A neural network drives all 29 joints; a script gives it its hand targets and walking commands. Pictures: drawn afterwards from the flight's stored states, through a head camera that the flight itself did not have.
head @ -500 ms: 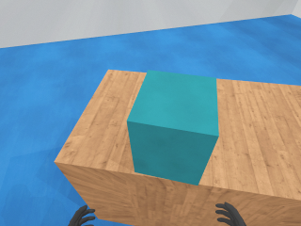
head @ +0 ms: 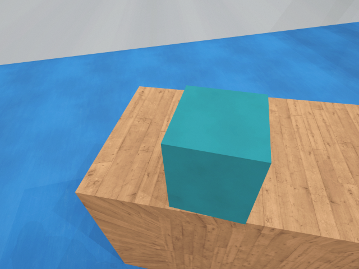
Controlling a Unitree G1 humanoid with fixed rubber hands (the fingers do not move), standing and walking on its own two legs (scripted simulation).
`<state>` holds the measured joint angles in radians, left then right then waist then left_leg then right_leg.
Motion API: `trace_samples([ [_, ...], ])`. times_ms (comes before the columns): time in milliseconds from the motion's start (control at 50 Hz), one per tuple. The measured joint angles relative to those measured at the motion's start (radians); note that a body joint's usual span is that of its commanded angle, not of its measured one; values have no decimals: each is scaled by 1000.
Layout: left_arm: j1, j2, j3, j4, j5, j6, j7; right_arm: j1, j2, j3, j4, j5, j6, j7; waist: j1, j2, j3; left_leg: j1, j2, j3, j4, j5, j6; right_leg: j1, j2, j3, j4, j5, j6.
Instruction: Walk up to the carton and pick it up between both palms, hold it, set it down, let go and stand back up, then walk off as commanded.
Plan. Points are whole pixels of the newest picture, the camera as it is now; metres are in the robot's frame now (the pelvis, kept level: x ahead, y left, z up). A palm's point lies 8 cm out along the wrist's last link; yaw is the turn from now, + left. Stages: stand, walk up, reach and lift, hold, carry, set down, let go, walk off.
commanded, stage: stand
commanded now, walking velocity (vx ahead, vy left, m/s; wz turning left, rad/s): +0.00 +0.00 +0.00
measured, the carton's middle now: (215, 154) +0.39 -0.07 +0.05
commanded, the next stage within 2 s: walk off in 0.48 s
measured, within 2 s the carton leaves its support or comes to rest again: neither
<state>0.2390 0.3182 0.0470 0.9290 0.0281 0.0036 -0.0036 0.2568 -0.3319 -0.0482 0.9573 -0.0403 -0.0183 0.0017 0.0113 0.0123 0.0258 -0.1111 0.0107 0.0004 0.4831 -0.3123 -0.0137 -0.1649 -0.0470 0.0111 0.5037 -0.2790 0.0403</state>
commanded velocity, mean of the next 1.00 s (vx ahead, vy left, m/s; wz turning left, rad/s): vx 0.00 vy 0.00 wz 0.00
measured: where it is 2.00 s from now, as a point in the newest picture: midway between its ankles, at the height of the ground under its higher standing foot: outside the picture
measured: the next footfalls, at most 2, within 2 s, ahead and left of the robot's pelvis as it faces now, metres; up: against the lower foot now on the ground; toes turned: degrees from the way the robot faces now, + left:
left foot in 1.34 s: -0.23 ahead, +0.09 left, +0.00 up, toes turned +2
right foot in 1.76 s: -0.33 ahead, -0.12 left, +0.00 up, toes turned -1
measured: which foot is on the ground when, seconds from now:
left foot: down 0.00-0.96, up 0.98-1.00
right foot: down 0.00-1.00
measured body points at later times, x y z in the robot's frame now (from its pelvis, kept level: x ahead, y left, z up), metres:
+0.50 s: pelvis -0.02 +0.00 +0.01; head -0.03 -0.02 +0.46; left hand +0.03 +0.28 -0.12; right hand +0.05 -0.29 -0.14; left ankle -0.03 +0.13 -0.74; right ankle +0.00 -0.14 -0.74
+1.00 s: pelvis -0.10 -0.04 -0.04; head -0.05 -0.06 +0.40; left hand +0.00 +0.28 -0.14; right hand +0.02 -0.35 -0.17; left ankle -0.04 +0.12 -0.72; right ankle -0.04 -0.13 -0.74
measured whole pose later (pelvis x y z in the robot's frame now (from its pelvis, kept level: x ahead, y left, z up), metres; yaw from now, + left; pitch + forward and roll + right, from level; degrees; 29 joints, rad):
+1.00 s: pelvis -0.10 -0.04 -0.04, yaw +1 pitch -5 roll +0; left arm 0.17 0.39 0.06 0.83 0.03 0.03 -0.01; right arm 0.12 -0.39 -0.06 0.81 -0.02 0.08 0.00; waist -0.02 0.05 0.22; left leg -0.47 0.03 -0.07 0.95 -0.47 0.01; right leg -0.42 0.04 -0.02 0.87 -0.38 -0.04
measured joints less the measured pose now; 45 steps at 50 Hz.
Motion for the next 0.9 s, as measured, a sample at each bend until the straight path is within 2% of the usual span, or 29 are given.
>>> trace_samples([
  [260, -37, -25, -37, 115, -11, -15, -3, -53, 29, 40, 82, 10, -1, 9, 3, 9, 15, 13, -4, -9, -45, 45, 0, 19, -6, -11, -47, 42, 0],
  [680, -74, -7, -39, 189, -16, -19, -1, -84, 8, 43, 154, 15, 6, 8, -1, 5, 29, 10, 6, -21, -93, 96, -13, 21, 4, -21, -97, 90, -11],
  [820, -70, 25, 1, 11, -23, 12, 10, -118, -13, 3, -20, 35, 44, 12, -18, -13, 118, -142, 2, -3, 95, 45, -14, -149, 1, 2, 110, 37, -23],
  [900, -79, 66, 23, -49, -6, 35, 5, -121, -21, -5, -99, 28, 61, 11, -25, -25, 156, -231, 12, -3, 229, 7, -22, -233, 34, 16, 304, -61, -77],
])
